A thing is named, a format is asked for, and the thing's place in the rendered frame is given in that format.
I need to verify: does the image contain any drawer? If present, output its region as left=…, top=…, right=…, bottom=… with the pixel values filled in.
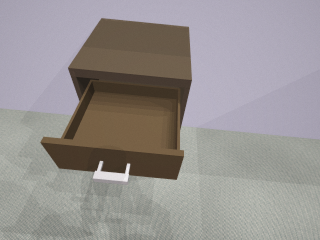
left=40, top=79, right=184, bottom=180

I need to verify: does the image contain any cabinet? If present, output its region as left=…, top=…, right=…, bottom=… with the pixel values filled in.
left=68, top=18, right=192, bottom=130

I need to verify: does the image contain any handle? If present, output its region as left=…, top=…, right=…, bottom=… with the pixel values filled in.
left=93, top=161, right=131, bottom=185

